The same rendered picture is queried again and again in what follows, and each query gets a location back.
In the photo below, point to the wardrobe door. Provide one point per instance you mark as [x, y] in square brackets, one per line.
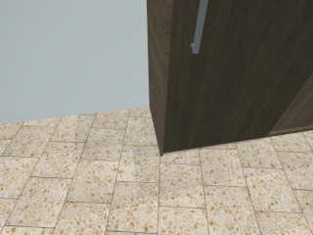
[300, 111]
[254, 58]

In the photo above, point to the handle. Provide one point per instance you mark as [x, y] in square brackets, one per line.
[199, 27]

